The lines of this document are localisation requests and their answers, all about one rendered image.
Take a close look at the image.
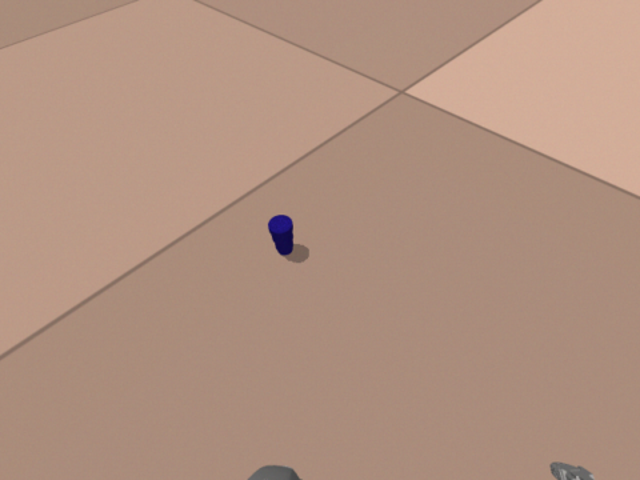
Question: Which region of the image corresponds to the cup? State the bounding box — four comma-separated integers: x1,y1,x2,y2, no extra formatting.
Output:
268,215,293,255

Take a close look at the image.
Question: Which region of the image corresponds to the right robot hand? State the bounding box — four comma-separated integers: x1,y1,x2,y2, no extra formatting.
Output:
550,462,594,480

